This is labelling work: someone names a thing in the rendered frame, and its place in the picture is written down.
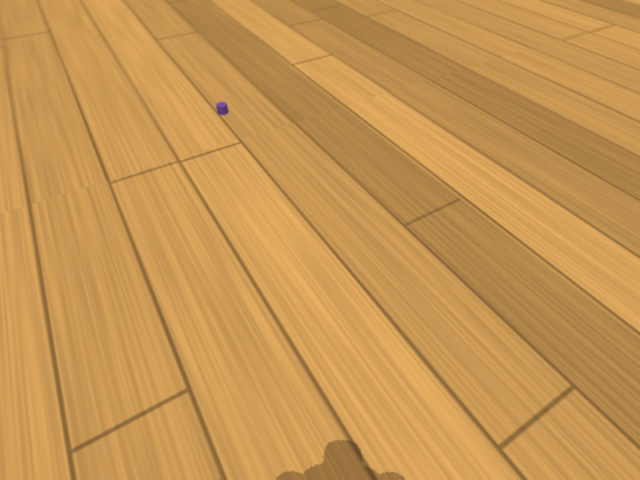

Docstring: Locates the tin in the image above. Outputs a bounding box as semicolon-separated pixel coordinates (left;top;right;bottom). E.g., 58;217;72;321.
216;102;228;115

